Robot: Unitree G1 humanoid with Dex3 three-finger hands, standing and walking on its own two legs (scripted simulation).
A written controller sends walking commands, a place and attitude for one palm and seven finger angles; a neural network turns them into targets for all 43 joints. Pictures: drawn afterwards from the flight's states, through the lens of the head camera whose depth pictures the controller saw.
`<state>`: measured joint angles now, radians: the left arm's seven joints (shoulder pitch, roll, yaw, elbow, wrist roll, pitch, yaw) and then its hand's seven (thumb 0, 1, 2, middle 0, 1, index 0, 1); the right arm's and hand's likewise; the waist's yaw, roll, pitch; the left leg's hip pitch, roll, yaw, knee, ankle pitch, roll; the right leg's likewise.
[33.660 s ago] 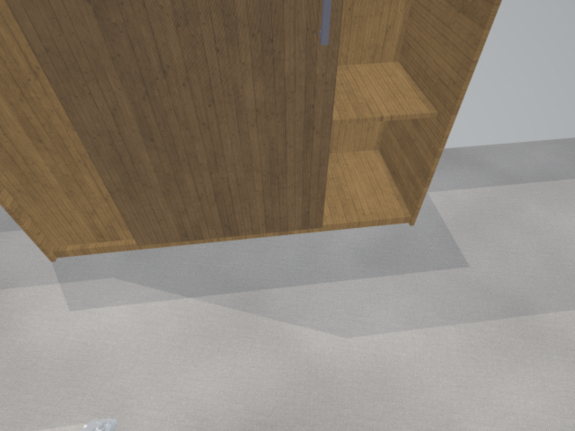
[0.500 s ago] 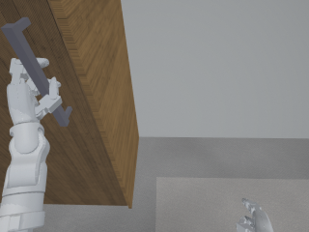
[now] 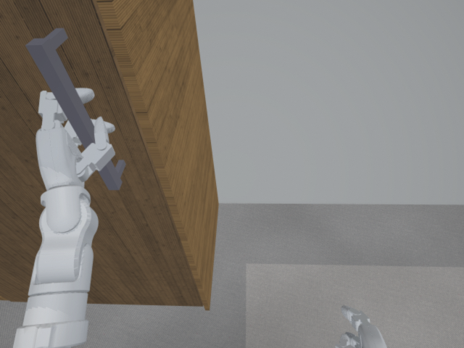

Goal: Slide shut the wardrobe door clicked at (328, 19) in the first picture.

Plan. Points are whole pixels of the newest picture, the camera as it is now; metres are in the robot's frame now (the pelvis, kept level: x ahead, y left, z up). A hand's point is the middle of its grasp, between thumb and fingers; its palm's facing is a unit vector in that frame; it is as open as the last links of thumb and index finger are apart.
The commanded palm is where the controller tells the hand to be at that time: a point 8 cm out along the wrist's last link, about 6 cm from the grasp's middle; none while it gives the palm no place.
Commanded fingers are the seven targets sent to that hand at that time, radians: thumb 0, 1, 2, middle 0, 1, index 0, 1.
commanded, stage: stop walking and hold the door there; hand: left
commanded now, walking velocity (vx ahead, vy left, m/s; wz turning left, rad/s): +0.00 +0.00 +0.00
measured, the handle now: (90, 121) +0.37 +0.25 +0.23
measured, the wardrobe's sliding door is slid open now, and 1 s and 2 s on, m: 0.00 0.00 0.00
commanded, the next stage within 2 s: loosen the grip on the handle in 0.58 s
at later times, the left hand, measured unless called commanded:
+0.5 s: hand (107, 146) +0.33 +0.22 +0.21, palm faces +0.48 -0.86 -0.15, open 6.7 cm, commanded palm +0.29 +0.24 +0.21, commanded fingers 0.00 0.90 0.90 -0.45 -1.40 -0.45 -1.40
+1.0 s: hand (95, 144) +0.33 +0.23 +0.22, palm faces +0.57 -0.81 -0.13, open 11.8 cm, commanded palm +0.29 +0.25 +0.21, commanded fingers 0.00 -0.55 0.20 -0.36 -1.28 -0.36 -1.28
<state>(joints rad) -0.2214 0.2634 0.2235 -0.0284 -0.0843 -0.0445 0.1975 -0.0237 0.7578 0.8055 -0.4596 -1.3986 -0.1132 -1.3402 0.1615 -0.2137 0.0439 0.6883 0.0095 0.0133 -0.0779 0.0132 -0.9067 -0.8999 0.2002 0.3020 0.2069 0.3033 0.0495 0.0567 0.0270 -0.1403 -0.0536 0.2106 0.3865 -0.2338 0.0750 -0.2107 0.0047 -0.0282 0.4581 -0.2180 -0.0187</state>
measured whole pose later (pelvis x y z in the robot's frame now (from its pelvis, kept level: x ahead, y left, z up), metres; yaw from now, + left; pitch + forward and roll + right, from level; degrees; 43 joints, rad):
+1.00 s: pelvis -0.03 -0.05 -0.01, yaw +5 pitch +0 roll +0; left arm -0.48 0.35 0.29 0.35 -0.01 -0.08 0.22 -0.01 -0.10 0.43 -0.47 -1.41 -0.24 -1.29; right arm 0.22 -0.24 0.03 0.69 0.04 -0.14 -0.05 0.01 -0.91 -0.90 0.20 0.30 0.21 0.30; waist 0.01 0.02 -0.03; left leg -0.30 -0.01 0.11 0.51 -0.22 0.05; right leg -0.31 0.04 -0.11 0.51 -0.22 -0.07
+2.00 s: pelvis +0.00 -0.03 -0.01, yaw +6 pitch +2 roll -1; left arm -0.41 0.49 0.43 0.34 -0.14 -0.13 -0.03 -0.02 -0.56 0.20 -0.35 -1.22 -0.26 -1.15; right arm 0.27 -0.26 0.04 0.69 0.05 -0.08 -0.11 0.01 -0.91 -0.90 0.20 0.30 0.20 0.30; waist 0.02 0.02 -0.03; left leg -0.32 -0.03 0.09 0.56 -0.28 0.07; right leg -0.31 0.04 -0.10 0.52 -0.25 -0.06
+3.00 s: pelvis +0.00 -0.02 +0.00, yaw +7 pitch -4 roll -2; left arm 0.05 0.50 0.42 -0.19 -0.37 0.33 -0.38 -0.02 -0.55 0.20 -0.26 -1.15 -0.26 -1.15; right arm 0.18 -0.25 0.10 0.63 0.09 -0.15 -0.12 0.01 -0.91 -0.90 0.20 0.30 0.21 0.30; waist 0.07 0.07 -0.04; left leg -0.18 -0.04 0.06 0.52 -0.28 0.09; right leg -0.15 0.03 -0.12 0.46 -0.24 -0.04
